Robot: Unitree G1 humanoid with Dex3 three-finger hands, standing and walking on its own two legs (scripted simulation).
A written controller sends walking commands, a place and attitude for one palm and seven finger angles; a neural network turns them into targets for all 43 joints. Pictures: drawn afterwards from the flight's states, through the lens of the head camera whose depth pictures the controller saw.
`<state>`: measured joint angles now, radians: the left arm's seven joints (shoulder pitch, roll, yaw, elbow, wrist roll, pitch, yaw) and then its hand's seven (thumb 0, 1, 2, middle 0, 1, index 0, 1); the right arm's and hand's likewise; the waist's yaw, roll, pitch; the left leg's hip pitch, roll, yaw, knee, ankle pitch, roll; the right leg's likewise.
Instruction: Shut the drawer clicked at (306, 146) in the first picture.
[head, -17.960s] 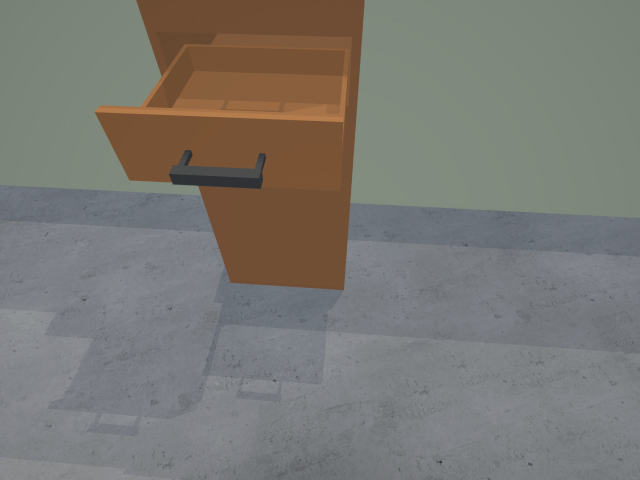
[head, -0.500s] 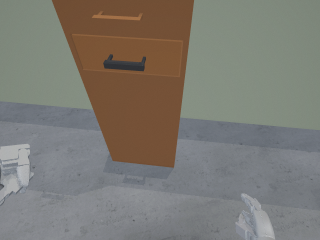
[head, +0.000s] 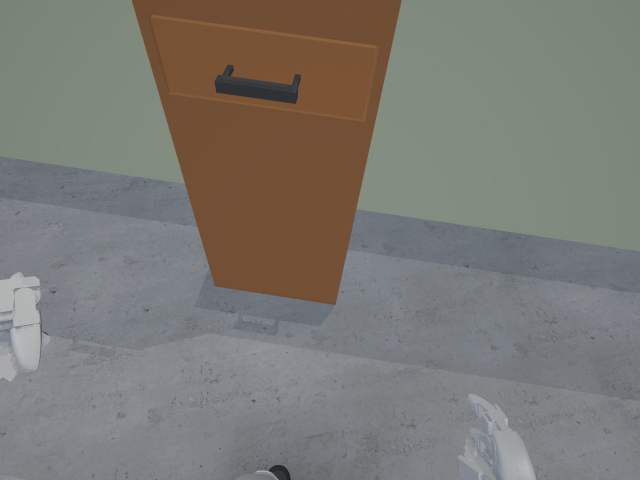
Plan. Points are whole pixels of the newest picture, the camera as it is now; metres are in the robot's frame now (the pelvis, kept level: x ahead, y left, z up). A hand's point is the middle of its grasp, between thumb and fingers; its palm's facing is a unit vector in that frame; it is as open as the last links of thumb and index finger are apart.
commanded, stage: step back with the hand held close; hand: left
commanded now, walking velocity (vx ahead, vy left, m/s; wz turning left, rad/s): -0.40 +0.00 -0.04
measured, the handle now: (260, 82) +0.72 +0.18 +0.08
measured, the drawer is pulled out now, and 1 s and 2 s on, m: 0.00 0.00 0.00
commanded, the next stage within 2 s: stop stepping back and stand still in 0.30 s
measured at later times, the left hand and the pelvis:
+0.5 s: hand out of the picture +0.05 +0.22 +0.16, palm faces +0.27 -0.86 -0.43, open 3.3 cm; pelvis -0.15 -0.01 +0.00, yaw -1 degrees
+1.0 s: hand out of the picture -0.07 +0.21 +0.18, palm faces +0.33 -0.83 -0.45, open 3.3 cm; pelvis -0.26 -0.02 +0.00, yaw -1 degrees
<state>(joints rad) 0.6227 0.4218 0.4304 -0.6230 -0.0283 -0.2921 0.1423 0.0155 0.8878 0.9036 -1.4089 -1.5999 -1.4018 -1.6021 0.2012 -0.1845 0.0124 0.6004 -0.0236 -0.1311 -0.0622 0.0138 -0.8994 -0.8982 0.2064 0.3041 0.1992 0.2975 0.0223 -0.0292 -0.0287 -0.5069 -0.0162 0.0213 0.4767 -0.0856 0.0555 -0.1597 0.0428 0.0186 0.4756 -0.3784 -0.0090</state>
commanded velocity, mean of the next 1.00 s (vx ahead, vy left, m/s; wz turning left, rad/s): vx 0.04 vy -0.02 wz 0.01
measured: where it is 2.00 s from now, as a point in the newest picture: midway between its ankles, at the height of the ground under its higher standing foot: outside the picture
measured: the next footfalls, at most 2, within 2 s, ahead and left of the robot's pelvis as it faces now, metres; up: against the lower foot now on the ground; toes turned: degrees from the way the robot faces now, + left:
left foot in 0.34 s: -0.02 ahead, +0.08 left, +0.00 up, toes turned +0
right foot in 0.60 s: -0.18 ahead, -0.10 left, +0.00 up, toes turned -2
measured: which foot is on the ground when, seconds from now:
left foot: down 0.00-0.16, up 0.18-0.32, down 0.34-0.60, up 0.62-0.82, down 0.84-1.00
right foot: down 0.00-0.36, up 0.38-0.58, down 0.60-1.00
